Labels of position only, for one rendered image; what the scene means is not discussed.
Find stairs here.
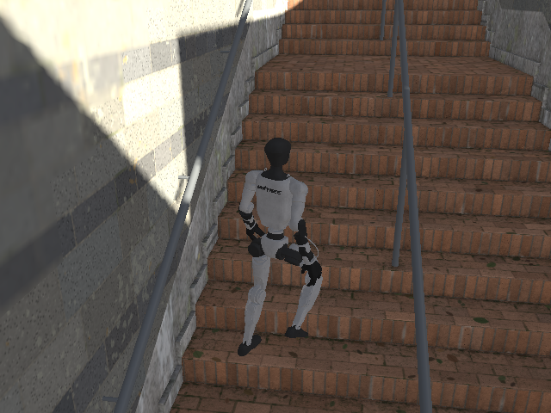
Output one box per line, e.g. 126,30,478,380
170,71,551,413
279,0,491,57

